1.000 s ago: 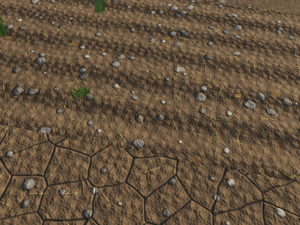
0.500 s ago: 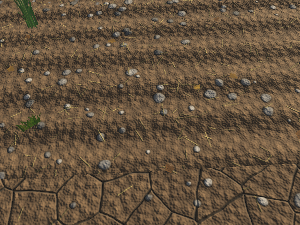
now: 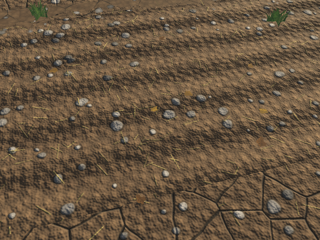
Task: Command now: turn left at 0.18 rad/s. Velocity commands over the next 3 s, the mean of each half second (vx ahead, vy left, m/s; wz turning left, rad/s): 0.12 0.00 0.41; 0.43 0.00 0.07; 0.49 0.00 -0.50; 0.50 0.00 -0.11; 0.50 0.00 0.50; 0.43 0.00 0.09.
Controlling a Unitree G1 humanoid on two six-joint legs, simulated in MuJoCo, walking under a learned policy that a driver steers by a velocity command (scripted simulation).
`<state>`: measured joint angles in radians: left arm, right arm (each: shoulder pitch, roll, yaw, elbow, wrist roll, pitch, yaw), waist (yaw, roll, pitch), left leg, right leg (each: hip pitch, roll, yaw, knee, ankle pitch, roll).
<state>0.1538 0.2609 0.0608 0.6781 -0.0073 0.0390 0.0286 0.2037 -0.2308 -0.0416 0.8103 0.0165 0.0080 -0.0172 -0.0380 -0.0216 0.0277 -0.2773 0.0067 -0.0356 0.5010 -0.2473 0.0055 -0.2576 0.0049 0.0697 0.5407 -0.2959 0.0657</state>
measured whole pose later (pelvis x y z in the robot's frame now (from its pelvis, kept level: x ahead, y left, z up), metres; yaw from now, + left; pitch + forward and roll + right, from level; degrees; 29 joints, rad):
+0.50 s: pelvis +0.02 +0.05 +0.00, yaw +16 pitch +2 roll -2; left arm 0.16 0.31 0.08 0.72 -0.01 -0.06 0.01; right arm 0.36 -0.27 -0.05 0.74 0.00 -0.03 0.01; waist -0.03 -0.04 -0.01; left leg -0.22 -0.04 -0.02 0.50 -0.31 0.08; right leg -0.54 -0.04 0.02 1.06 -0.32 0.00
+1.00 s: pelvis +0.28 +0.10 -0.01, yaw +16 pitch +2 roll -2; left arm 0.16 0.29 0.06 0.72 -0.01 -0.08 -0.04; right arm 0.33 -0.28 -0.03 0.75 0.01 -0.08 0.00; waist -0.01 0.02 0.04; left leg -0.35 -0.01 -0.06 1.21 -0.37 0.02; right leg -0.36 0.10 -0.02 0.48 -0.15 -0.08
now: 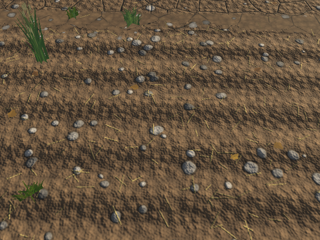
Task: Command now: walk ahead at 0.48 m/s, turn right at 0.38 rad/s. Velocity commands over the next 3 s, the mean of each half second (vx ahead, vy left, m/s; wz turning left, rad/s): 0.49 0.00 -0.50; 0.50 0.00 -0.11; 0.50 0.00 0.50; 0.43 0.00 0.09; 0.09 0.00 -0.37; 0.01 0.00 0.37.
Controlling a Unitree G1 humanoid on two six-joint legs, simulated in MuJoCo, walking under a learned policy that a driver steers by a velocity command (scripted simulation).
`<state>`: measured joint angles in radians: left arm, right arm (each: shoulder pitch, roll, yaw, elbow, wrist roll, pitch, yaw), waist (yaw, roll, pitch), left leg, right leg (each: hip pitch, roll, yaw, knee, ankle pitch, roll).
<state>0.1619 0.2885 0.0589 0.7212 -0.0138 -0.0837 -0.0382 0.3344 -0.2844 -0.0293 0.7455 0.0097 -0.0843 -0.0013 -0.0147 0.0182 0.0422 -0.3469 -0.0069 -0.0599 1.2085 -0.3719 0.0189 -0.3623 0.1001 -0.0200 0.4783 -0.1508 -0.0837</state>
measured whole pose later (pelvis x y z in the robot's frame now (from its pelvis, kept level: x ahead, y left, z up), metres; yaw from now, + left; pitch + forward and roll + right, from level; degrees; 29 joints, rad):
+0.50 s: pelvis +0.30 +0.04 +0.01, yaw -17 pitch +1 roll +1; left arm 0.29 0.32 0.07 0.71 -0.03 -0.03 0.00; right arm 0.23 -0.26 -0.05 0.67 -0.02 -0.10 0.00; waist 0.00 -0.05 0.02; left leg -0.28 -0.01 0.05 0.45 -0.19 0.02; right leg -0.50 -0.02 0.06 1.20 -0.35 0.00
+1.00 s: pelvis +0.53 -0.10 +0.01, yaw -18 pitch +1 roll -1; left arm 0.20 0.26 0.05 0.72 0.01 -0.08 -0.03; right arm 0.31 -0.32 -0.06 0.81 0.03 -0.05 0.00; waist -0.01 0.04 0.04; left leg -0.48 0.08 -0.04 1.16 -0.35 0.00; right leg -0.28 0.00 -0.10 0.45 -0.19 -0.04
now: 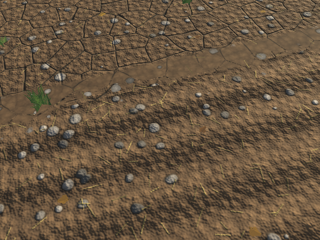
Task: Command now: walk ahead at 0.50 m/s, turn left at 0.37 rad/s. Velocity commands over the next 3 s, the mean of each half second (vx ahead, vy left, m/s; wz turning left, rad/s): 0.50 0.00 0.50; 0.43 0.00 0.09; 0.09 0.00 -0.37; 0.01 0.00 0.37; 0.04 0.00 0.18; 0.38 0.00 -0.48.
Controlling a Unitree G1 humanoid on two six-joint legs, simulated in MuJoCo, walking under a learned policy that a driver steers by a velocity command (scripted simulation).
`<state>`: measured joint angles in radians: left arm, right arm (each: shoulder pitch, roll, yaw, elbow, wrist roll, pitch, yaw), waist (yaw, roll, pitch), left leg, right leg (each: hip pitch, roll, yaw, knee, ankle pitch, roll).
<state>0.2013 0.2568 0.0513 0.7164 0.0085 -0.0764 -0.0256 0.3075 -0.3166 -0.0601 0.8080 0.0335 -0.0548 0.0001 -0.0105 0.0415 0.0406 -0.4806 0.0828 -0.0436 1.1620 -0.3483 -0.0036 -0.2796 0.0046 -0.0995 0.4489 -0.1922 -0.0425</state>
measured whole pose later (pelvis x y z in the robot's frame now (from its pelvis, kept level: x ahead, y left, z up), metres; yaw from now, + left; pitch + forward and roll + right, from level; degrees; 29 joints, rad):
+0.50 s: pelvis +0.26 +0.09 -0.01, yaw +17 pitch +1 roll +0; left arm 0.19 0.30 0.06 0.76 -0.01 -0.11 0.00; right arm 0.24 -0.30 -0.07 0.69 0.01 -0.04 0.03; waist -0.01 -0.01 0.07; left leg -0.36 -0.09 0.00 0.52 -0.18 0.10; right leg -0.43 -0.06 0.03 1.19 -0.38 0.00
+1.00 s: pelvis +0.54 +0.11 -0.01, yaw +17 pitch +2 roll +0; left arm 0.14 0.29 0.05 0.71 -0.01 -0.07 -0.04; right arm 0.26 -0.30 -0.04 0.72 -0.01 -0.05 -0.01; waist 0.00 0.02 0.05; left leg -0.38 -0.04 -0.07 1.22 -0.48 -0.04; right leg -0.40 0.08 0.01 0.49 -0.12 -0.07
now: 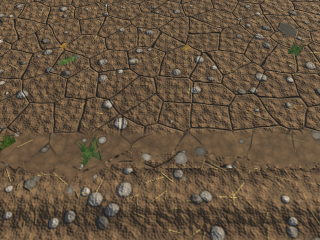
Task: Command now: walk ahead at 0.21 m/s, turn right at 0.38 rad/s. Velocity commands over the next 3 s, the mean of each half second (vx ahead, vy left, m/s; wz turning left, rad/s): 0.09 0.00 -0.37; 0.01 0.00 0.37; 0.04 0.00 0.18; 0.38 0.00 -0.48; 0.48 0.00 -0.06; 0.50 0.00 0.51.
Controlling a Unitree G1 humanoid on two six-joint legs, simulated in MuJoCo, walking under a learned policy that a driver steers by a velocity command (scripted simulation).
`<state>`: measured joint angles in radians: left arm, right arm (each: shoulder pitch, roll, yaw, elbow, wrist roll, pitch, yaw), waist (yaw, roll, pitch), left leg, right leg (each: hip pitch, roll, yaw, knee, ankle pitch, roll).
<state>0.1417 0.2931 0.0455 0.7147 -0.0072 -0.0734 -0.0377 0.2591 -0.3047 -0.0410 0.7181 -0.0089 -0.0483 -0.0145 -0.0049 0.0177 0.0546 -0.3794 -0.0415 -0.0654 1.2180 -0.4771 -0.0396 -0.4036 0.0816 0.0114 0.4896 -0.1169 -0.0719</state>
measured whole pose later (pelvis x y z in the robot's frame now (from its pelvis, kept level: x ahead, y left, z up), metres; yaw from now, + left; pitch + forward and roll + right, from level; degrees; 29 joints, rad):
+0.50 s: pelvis +0.11 +0.03 +0.01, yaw -13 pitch +1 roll +0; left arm 0.16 0.29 0.04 0.71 0.02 0.03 0.03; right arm 0.16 -0.25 -0.03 0.70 -0.02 -0.03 0.00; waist 0.00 -0.04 0.01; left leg -0.29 -0.05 -0.10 0.47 -0.19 0.01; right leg -0.28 0.08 0.16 0.59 -0.40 0.03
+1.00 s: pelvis +0.12 +0.05 +0.00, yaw +2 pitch +1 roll -1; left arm 0.18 0.30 0.08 0.74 -0.02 0.03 0.04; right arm 0.17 -0.32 -0.07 0.60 0.03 0.05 0.03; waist 0.02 -0.01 0.06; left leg -0.40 0.02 0.02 0.74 -0.36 -0.04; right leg -0.18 -0.07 -0.09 0.51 -0.34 0.04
